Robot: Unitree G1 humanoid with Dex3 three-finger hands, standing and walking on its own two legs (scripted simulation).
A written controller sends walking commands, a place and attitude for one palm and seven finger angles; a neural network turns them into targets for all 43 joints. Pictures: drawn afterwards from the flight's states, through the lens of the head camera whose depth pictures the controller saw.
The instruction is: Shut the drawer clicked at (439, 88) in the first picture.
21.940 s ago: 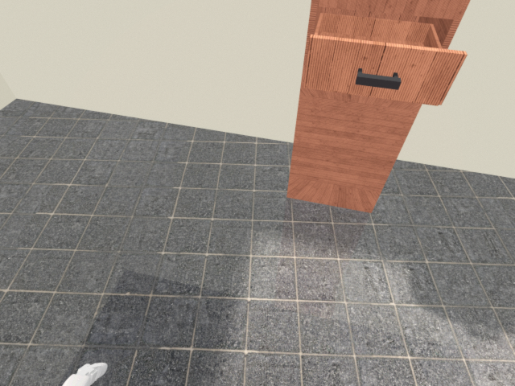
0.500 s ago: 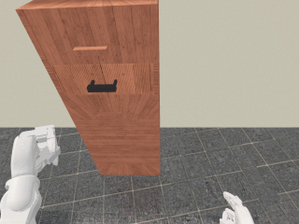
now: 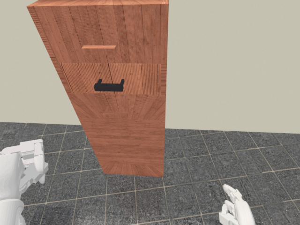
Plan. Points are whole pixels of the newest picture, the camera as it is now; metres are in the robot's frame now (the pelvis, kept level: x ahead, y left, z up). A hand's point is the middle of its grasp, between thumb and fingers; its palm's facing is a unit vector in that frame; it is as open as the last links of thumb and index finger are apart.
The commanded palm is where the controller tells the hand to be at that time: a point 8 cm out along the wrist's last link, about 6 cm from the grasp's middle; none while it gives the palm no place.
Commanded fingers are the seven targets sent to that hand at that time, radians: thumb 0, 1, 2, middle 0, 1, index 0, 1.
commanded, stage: step back with the hand held close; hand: left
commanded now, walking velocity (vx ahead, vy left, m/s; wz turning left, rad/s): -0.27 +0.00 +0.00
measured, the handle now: (110, 84) +0.58 +0.24 +0.06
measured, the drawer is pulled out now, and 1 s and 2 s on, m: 0.00 0.00 0.00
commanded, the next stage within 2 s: stop stepping back and stand still in 1.14 s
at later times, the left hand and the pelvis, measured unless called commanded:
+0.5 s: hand (29, 175) +0.16 +0.26 +0.15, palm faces +0.26 -0.81 -0.52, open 3.2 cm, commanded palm +0.10 +0.31 +0.17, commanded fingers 0.00 0.90 0.90 -1.40 -1.60 -1.40 -1.60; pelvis -0.04 +0.03 -0.01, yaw -2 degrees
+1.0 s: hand out of the picture +0.06 +0.28 +0.16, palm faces +0.36 -0.82 -0.45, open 3.2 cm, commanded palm -0.02 +0.32 +0.17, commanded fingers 0.00 0.90 0.90 -1.40 -1.60 -1.40 -1.60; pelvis -0.15 +0.04 -0.02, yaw +1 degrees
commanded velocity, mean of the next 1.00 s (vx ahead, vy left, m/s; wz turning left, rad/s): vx -0.30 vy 0.00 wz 0.04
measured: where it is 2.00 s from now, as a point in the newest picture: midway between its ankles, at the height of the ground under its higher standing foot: outside the picture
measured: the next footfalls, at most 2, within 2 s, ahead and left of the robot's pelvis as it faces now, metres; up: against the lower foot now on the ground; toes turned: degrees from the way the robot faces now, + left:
right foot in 1.18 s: -0.25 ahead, -0.09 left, +0.00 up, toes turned -2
left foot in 1.36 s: -0.14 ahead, +0.13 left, +0.00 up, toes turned +0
